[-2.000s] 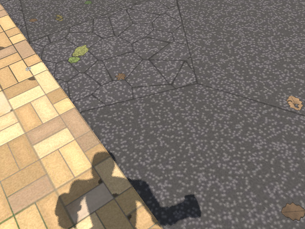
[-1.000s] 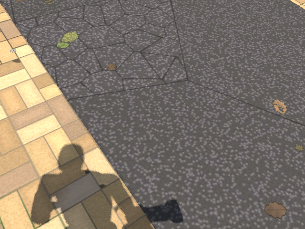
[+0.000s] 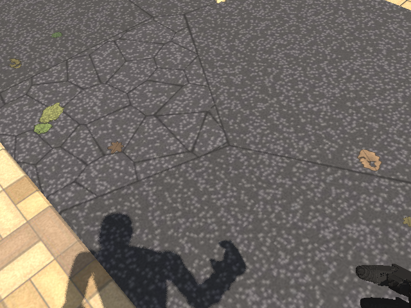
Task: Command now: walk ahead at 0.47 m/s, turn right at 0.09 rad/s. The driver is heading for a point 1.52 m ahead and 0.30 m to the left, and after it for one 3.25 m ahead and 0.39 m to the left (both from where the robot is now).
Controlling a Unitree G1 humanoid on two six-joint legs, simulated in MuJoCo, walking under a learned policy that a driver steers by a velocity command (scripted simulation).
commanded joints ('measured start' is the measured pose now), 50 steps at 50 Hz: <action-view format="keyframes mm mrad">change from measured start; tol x32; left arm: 1 19 183 51 -25 2 -10 6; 23 -388 93 -1 -219 15 -68 -29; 50 -13 207 60 42 -18 -19 -26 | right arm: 1 -97 -100 -25 -86 8 -21 4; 6 411 -280 -85 35 -10 1 -8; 30 464 -84 -24 -11 41 47 -65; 50 -25 -70 -18 -127 9 31 -7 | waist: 1 -14 -171 36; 6 -131 238 -462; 17 -80 9 -23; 27 -42 64 -103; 29 -33 -335 -340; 50 -36 -131 6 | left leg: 1 73 -18 26 -36 -13 53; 4 403 -78 91 -16 -91 144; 6 1068 327 -665 -46 -287 425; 16 350 124 -311 -337 -62 324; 24 380 103 -369 -203 -268 206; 31 -208 -6 -153 787 -555 26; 50 122 12 20 15 -214 79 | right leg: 1 -51 -254 56 -4 595 -90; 4 -18 -208 -24 371 1110 -46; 7 -739 23 33 1176 -154 60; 27 -262 -78 -49 201 276 60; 30 205 -494 696 52 -239 -184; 35 -171 -300 140 -31 181 -91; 50 -65 -325 -72 8 624 -89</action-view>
